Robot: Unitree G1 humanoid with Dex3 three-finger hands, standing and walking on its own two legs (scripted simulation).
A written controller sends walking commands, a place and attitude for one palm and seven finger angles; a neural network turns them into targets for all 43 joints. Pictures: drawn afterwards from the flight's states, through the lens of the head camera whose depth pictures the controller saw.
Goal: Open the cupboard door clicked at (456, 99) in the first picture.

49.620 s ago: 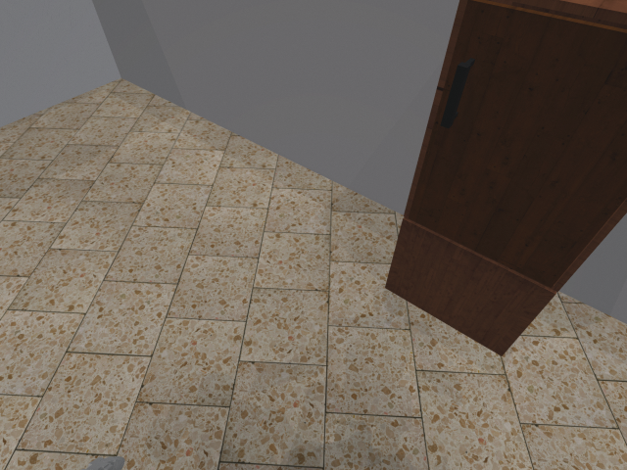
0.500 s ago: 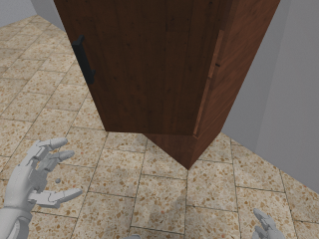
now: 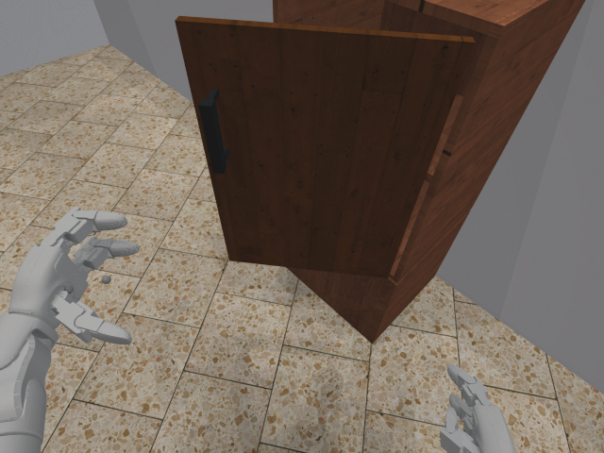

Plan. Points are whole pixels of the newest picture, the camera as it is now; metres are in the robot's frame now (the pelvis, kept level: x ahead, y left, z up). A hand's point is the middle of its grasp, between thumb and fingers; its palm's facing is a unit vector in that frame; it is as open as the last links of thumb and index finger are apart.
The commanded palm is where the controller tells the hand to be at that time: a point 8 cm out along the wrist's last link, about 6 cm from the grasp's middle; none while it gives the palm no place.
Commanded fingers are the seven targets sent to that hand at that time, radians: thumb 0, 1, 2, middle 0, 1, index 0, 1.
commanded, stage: raise the hand with hooked fingers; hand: left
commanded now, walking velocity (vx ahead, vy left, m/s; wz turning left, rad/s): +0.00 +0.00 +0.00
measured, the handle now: (217, 132) +0.58 +0.21 +0.10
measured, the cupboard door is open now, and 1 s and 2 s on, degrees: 39 39 39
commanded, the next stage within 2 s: move the hooked fingers beside the handle in 0.62 s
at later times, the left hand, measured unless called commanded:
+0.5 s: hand (107, 257) +0.30 +0.27 +0.11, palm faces +0.02 -1.00 -0.04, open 14.0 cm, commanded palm +0.27 +0.31 +0.12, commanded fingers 0.00 -0.50 0.30 -0.30 -1.20 -0.30 -1.20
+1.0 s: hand (125, 234) +0.33 +0.26 +0.12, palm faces +0.02 -1.00 -0.04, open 14.0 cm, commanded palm +0.31 +0.31 +0.12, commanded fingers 0.00 -0.50 0.30 -0.30 -1.20 -0.30 -1.20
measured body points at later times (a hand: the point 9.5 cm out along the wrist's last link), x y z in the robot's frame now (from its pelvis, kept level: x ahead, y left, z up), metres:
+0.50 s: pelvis +0.00 +0.00 +0.01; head +0.03 +0.00 +0.46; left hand +0.29 +0.32 +0.12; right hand +0.16 -0.25 -0.07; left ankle +0.01 +0.06 -0.72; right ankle +0.00 -0.11 -0.72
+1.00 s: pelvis +0.00 -0.03 +0.00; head +0.03 -0.03 +0.45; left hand +0.33 +0.31 +0.12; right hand +0.15 -0.28 -0.08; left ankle +0.01 +0.06 -0.72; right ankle +0.00 -0.11 -0.72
